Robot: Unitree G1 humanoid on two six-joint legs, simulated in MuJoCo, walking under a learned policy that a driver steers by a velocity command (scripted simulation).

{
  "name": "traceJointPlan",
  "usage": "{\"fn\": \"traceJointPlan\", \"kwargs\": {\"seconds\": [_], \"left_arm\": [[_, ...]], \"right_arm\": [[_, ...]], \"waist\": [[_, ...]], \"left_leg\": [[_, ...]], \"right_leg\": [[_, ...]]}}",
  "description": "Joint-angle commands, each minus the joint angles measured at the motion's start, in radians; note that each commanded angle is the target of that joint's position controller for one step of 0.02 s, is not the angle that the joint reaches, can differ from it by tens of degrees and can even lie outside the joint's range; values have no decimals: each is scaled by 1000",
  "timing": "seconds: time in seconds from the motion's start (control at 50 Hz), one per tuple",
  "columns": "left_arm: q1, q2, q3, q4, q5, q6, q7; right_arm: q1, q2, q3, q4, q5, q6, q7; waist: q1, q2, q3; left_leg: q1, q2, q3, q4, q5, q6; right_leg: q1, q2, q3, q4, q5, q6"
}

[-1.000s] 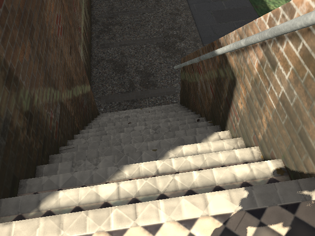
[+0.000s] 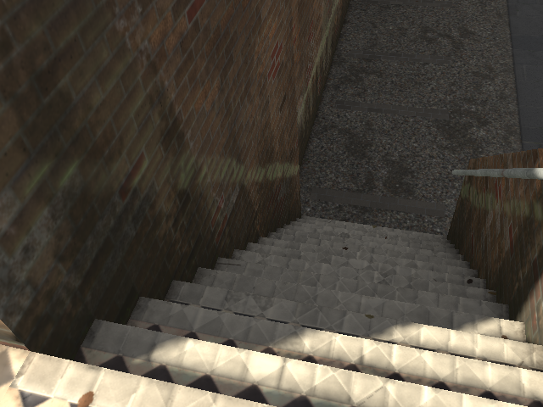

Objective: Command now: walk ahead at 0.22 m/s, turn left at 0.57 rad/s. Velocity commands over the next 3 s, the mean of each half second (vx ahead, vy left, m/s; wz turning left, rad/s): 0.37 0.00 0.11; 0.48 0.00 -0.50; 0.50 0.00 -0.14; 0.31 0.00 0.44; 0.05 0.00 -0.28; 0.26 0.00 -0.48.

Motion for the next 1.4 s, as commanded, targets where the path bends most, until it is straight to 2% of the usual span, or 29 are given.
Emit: {"fn": "traceJointPlan", "kwargs": {"seconds": [0.02, 0.14, 0.2, 0.26, 0.28, 0.3, 0.32, 0.36, 0.42, 0.48, 0.58, 0.68, 0.72, 0.74, 0.76, 0.78, 0.82, 0.86, 0.9, 0.96, 1.0, 1.02, 1.12, 1.26, 1.28, 1.3, 1.34, 1.36, 1.4], "left_arm": [[95, 166, 55, -30, -3, -24, -1], [133, 169, 69, 13, -1, -55, -25], [140, 167, 69, 41, 4, -53, -39], [112, 157, 63, 63, -27, -39, -49], [92, 95, 42, 43, -26, -43, -53], [76, -2, 15, -16, -25, -45, -62], [39, 116, 47, -11, -13, -36, -47], [53, 138, 62, 18, -22, -36, -56], [123, 116, 66, 79, -6, -21, -70], [68, 67, 57, 54, -12, -11, -72], [-114, 22, 31, -26, -4, -9, -98], [27, 72, 48, -16, -5, 23, -79], [298, 130, 80, 48, -6, 6, -57], [248, 227, 90, 36, -26, -6, -42], [201, 262, 93, -7, -56, -12, -48], [180, 215, 93, -7, -58, -9, -44], [114, 150, 74, -5, -30, -5, -32], [75, 130, 60, -12, -28, -19, -24], [89, 131, 54, -8, -37, -34, -28], [126, 141, 55, 5, -43, -16, -16], [148, 156, 57, 2, -19, -11, -18], [141, 141, 52, -7, -19, -8, -17], [174, 147, 57, -16, -21, 0, -3], [126, 147, 49, 10, -13, -9, -5], [98, 149, 47, 6, -16, -6, -3], [174, 162, 47, 32, -7, -12, -4], [157, 160, 43, 37, -3, -26, -6], [210, 168, 50, 66, -6, -46, 14], [260, 189, 56, 84, 3, -72, 23]], "right_arm": [[-106, -55, -3, -100, -1, -13, 19], [-173, -8, 24, -128, 0, -38, 34], [-158, 10, 42, -122, 6, -60, 24], [78, 4, 40, -30, -5, -96, -2], [212, -59, 23, 3, -23, -109, -18], [268, -190, 1, -17, -24, -114, -32], [259, -191, -6, -5, -7, -112, -47], [127, -54, 38, -9, 5, -121, -46], [84, 5, 54, -6, 2, -150, -53], [131, -12, 47, 28, 3, -164, -48], [135, -30, 48, 57, 18, -165, -54], [112, -108, 30, 61, 8, -146, -74], [56, -132, 22, 57, 11, -130, -77], [122, 14, 48, 46, -9, -121, -68], [156, -11, 44, -30, -3, -121, -57], [77, -81, 32, -39, -2, -128, -56], [32, -93, 27, -44, 0, -128, -70], [32, -45, 37, -48, -15, -87, -74], [16, -31, 37, -52, -17, -60, -74], [-14, 10, 54, -44, -30, -48, -59], [74, -35, 23, 13, -23, -43, -46], [26, -45, 15, 1, -22, -46, -47], [-118, -49, 12, -49, -25, -63, -55], [-36, -88, 3, -7, -5, -65, -56], [-38, -95, 2, -9, -2, -62, -58], [-87, -108, -10, -30, 15, -64, -58], [-74, -107, -9, -19, 9, -67, -52], [-164, -109, -17, -36, 6, -83, -52], [-200, -95, -10, -49, 2, -111, -45]], "waist": [[59, -180, 44], [72, -185, 65], [55, -204, 70], [-78, -121, 22], [-146, 30, -60], [-147, 231, -99], [-169, 127, -1], [-70, 52, 104], [-13, 58, 97], [-2, 29, 109], [-21, 40, 128], [51, 55, 12], [211, -15, -92], [106, -301, -101], [50, -328, -215], [79, -214, -133], [12, -55, 12], [-35, -74, 23], [-41, -87, -2], [-21, -76, -49], [-18, -101, -105], [-13, -91, -82], [27, -120, -18], [19, -135, 28], [22, -130, 13], [63, -138, 20], [67, -135, 37], [129, -164, 90], [165, -101, 79]], "left_leg": [[-231, 28, 9, -79, 14, -11], [-78, 62, 75, -334, 1, 43], [131, 36, 135, -487, -62, 95], [545, 5, 156, -722, 114, 128], [746, 178, -58, -806, -36, 143], [839, 476, -480, -928, -263, 211], [684, 505, -503, -934, -241, 293], [564, 384, -270, -944, -143, 235], [499, 299, -68, -965, 195, 189], [470, 304, 44, -934, 505, 198], [371, 279, 181, -873, 638, 181], [389, 304, 258, -571, 1093, 148], [249, 259, 268, -79, 894, 109], [20, 93, 270, 320, -149, 75], [-208, -1, 53, 435, -207, 35], [-284, 59, 4, 395, -116, 24], [-220, 124, 20, 238, -33, 5], [-94, 147, 19, 80, -10, -12], [-46, 133, 40, -25, 36, -21], [-18, 103, 88, -81, 152, -11], [-50, 92, 84, 47, 273, 28], [-88, 96, 69, 75, 270, 35], [-259, 87, 31, 95, 179, 27], [-199, 76, 32, 35, 75, 38], [-154, 63, 47, 27, 70, 44], [-259, 57, 3, -29, 169, 47], [-263, 36, -22, -128, 182, 72], [-439, 44, -150, -137, 217, 78], [-589, 18, -177, -246, 245, 78]], "right_leg": [[222, -263, 276, -218, -204, -130], [150, -283, 181, -234, -181, -137], [24, -259, 143, -211, -99, -145], [-171, -203, 96, -21, 46, -110], [-301, -119, 16, 226, -51, -68], [-543, 6, -15, 519, -372, -21], [-617, 20, 133, 648, -348, -28], [-591, -24, 191, 681, -182, -23], [-502, -27, 160, 685, -33, 14], [-525, -30, 150, 651, 59, 23], [-405, -22, 31, 397, 215, -4], [-106, 73, -45, 404, -75, -86], [211, 70, 68, 188, -31, -150], [310, -171, 396, 142, 239, -215], [415, -299, 838, 8, 377, -377], [340, -294, 761, -38, 286, -391], [104, -246, 595, -45, 341, -316], [-41, -160, 481, -52, 444, -254], [-60, -111, 433, -56, 534, -227], [-37, -74, 386, -20, 651, -189], [12, -68, 415, 72, 668, -207], [-6, -65, 446, 91, 618, -209], [96, -95, 572, 201, 754, -247], [111, -140, 549, 272, 945, -202], [101, -132, 524, 279, 936, -180], [188, -98, 514, 320, 684, -191], [184, -106, 480, 377, 575, -183], [278, -155, 542, 471, 396, -194], [376, -167, 562, 506, 355, -186]]}}
Next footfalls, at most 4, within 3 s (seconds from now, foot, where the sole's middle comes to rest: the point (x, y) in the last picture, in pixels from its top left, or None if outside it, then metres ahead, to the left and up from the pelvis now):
0.28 left None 0.09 0.13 -0.78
0.74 right None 0.33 -0.04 -0.78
1.58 left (277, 395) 0.63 0.09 -1.00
2.20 right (338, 366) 0.82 -0.10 -1.22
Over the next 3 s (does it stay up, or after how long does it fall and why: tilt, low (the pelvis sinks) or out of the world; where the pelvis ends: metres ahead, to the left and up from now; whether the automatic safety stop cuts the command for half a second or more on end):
stays up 0.84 0.05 -0.47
